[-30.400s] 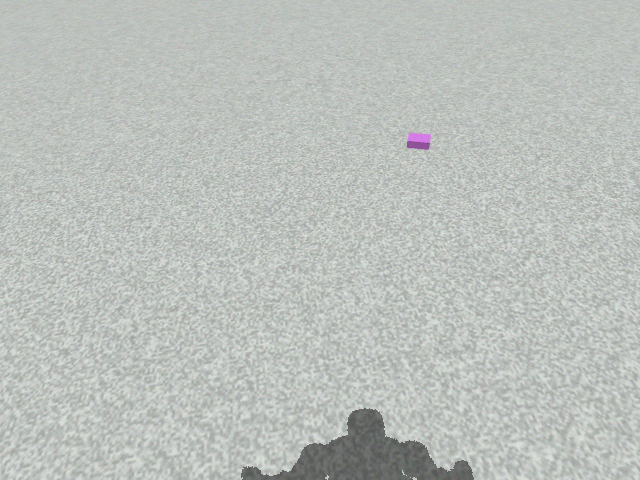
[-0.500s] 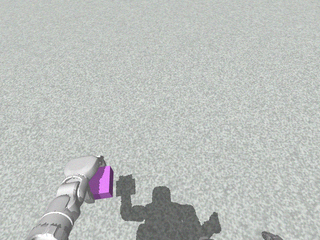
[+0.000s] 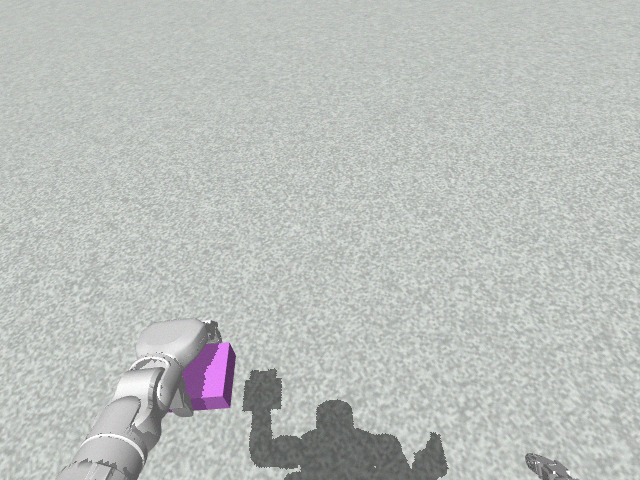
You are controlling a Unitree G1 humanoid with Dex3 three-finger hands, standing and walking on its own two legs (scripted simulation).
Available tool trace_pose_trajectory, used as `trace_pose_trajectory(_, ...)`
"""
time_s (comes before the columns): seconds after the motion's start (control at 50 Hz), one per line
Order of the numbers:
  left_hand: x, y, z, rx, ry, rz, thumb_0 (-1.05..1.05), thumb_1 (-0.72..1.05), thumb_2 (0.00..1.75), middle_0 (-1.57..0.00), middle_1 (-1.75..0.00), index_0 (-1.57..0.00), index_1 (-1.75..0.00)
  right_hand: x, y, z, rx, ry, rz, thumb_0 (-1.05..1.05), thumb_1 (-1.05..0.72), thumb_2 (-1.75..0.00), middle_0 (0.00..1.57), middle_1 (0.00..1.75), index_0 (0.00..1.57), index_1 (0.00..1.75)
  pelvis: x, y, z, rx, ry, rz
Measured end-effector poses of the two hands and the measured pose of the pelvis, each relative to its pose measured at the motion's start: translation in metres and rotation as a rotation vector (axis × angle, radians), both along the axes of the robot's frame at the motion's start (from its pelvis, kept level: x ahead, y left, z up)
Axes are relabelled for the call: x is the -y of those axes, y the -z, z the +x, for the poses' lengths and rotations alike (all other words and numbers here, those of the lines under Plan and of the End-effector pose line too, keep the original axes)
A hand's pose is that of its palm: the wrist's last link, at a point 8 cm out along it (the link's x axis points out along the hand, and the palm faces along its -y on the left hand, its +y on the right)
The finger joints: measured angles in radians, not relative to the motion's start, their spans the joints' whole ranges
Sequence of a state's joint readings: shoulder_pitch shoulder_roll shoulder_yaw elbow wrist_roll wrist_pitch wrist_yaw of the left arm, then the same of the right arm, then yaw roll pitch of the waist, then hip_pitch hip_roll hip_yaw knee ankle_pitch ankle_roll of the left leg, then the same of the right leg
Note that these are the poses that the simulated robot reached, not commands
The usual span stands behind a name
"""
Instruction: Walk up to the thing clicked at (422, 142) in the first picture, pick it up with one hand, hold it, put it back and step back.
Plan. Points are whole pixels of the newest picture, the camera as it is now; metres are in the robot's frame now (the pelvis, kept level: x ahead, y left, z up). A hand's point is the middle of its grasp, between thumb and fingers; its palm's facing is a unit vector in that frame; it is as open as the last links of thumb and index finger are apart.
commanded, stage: hold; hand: left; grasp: from above
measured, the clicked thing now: (190, 377) +0.31 +0.23 -0.09
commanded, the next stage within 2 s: crouch in 1.48 s
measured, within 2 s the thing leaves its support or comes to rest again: neither
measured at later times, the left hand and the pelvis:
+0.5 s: hand (183, 384) +0.28 +0.21 -0.03, palm faces -0.46 -0.03 -0.89, open 10.9 cm; pelvis -0.02 -0.01 +0.01, yaw +0 degrees
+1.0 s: hand (175, 384) +0.27 +0.22 -0.02, palm faces -0.45 -0.04 -0.89, open 10.9 cm; pelvis -0.02 +0.00 +0.02, yaw -1 degrees
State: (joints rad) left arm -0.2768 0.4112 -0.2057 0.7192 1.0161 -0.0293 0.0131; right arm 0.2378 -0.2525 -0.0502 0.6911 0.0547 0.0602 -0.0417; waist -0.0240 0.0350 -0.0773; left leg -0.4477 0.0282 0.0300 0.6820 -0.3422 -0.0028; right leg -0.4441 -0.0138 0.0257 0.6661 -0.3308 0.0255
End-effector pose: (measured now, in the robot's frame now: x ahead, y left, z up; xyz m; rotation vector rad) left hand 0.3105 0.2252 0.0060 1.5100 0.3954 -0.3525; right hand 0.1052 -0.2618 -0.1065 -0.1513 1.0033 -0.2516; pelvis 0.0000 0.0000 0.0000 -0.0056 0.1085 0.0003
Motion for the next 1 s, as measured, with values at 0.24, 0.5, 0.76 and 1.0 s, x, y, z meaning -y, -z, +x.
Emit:
trace_pose_trajectory(0.24, 0.005, -0.012, -0.013, 0.001, 0.007, -0.001, 0.0, -0.07, 0.47, -0.62, -0.53, -0.65, -0.51, -0.003, -0.005, 0.005, 0.028, -0.016, 0.017, 0.01, -0.9, -0.89, 0.21, 0.3, 0.2, 0.3, 0.003, -0.005, -0.006, 0.034, 0.003, 0.006)
trace_pose_trajectory(0.5, 0.011, -0.02, -0.026, 0.006, 0.014, -0.008, 0.0, -0.07, 0.49, -0.61, -0.54, -0.64, -0.52, -0.002, -0.012, 0.005, 0.058, -0.026, 0.017, 0.01, -0.9, -0.89, 0.21, 0.3, 0.2, 0.3, 0.006, -0.01, -0.016, 0.068, 0.005, 0.009)
trace_pose_trajectory(0.76, 0.011, -0.032, -0.032, 0.017, 0.02, -0.01, 0.0, -0.07, 0.48, -0.6, -0.55, -0.64, -0.52, -0.004, -0.017, 0.007, 0.081, -0.031, 0.017, 0.01, -0.91, -0.89, 0.2, 0.3, 0.2, 0.3, 0.005, -0.013, -0.02, 0.094, 0.007, 0.01)
trace_pose_trajectory(1.0, 0.006, -0.036, -0.032, 0.007, 0.021, -0.015, 0.0, -0.07, 0.5, -0.6, -0.55, -0.64, -0.52, -0.009, -0.02, 0.013, 0.093, -0.039, 0.024, 0.01, -0.91, -0.9, 0.21, 0.3, 0.2, 0.3, 0.004, -0.016, -0.02, 0.102, 0.01, 0.01)
